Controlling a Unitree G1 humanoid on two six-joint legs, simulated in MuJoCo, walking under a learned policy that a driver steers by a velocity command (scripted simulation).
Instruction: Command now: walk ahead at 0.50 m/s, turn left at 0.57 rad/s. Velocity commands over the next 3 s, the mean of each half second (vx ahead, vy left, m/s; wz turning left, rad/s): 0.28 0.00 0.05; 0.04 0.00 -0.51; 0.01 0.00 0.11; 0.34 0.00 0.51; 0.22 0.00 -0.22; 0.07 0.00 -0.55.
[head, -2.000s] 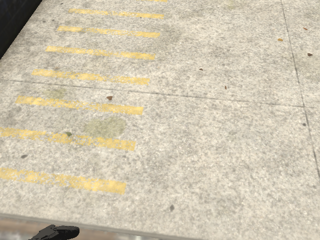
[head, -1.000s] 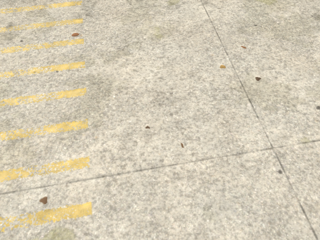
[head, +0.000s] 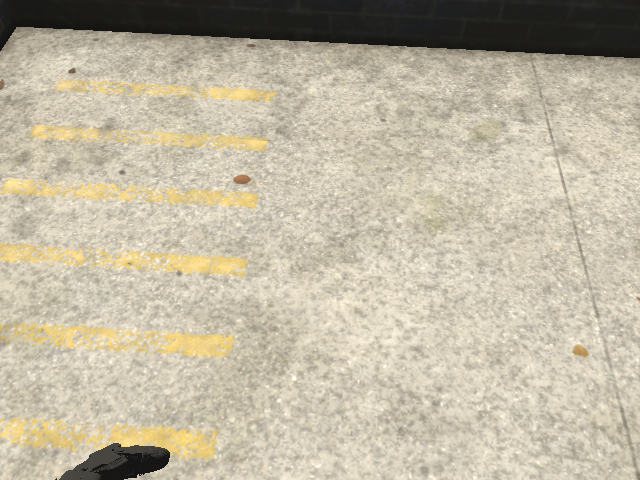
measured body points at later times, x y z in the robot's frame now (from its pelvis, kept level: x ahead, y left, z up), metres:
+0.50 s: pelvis +0.18 +0.00 +0.00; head +0.21 +0.01 +0.45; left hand +0.19 +0.27 -0.14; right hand +0.35 -0.24 -0.10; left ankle +0.24 +0.09 -0.73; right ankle +0.15 -0.12 -0.72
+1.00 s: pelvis +0.17 -0.03 +0.01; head +0.18 -0.07 +0.45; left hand +0.36 +0.20 -0.09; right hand +0.18 -0.33 -0.13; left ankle +0.22 +0.10 -0.67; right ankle +0.15 -0.11 -0.73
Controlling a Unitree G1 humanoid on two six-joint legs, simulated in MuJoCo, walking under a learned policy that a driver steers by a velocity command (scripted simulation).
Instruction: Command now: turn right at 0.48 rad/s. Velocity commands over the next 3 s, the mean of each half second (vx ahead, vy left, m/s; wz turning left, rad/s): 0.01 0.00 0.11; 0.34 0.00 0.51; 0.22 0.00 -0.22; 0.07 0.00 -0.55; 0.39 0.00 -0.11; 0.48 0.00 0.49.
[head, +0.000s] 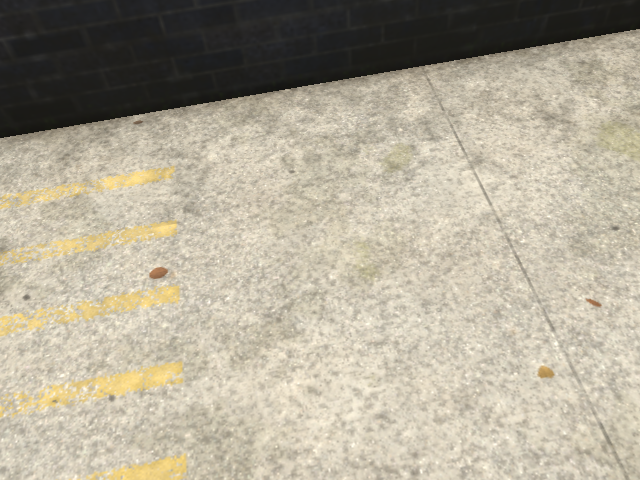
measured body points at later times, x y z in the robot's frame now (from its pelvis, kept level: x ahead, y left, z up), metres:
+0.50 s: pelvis -0.01 +0.01 +0.00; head +0.01 +0.02 +0.45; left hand +0.08 +0.29 -0.12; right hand +0.09 -0.27 -0.12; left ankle -0.02 +0.11 -0.74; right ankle -0.02 -0.11 -0.69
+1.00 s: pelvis +0.10 +0.03 +0.00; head +0.14 +0.03 +0.45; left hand -0.04 +0.25 -0.13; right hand +0.38 -0.11 -0.11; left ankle +0.17 +0.20 -0.69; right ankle +0.01 -0.11 -0.74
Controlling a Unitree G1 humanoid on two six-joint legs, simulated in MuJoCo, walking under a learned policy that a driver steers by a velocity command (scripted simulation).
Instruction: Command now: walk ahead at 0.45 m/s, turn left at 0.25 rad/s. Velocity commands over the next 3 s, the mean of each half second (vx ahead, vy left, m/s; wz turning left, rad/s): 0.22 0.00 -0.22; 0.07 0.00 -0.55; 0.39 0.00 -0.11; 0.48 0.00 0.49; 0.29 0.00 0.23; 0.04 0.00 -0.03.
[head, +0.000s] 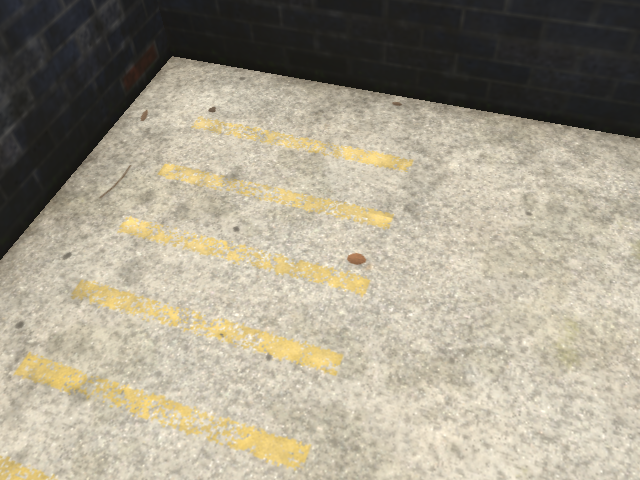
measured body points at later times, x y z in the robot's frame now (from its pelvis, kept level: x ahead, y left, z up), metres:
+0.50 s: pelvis +0.18 +0.04 +0.00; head +0.22 +0.04 +0.45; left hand +0.31 +0.27 -0.14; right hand +0.21 -0.23 -0.13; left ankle +0.18 +0.11 -0.74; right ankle +0.25 -0.09 -0.69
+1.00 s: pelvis +0.22 +0.02 +0.00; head +0.24 +0.01 +0.45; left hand +0.43 +0.23 -0.11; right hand +0.21 -0.27 -0.12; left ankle +0.28 +0.15 -0.70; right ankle +0.22 -0.07 -0.74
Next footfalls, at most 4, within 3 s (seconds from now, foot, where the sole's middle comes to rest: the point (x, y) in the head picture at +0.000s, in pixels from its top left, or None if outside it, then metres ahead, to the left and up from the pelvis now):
0.10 left None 0.22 0.11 -0.77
0.62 right None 0.26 -0.08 -0.77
1.08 left None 0.32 0.11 -0.77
1.50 right None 0.40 -0.20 -0.77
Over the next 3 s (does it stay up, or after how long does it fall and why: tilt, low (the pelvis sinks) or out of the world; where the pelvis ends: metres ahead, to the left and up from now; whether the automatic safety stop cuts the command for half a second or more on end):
stays up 0.85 -0.17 0.01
